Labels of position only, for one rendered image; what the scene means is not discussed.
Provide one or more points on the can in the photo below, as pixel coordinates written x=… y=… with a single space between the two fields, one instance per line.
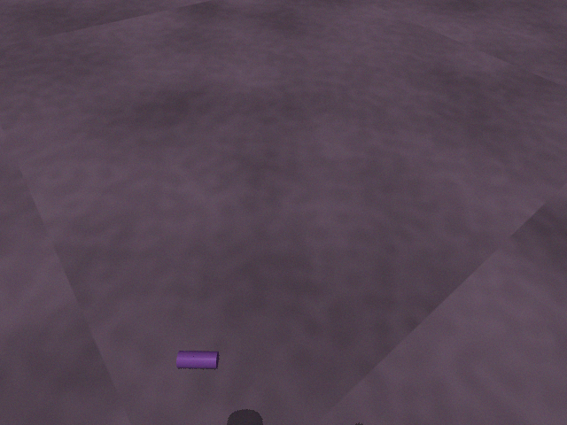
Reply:
x=197 y=359

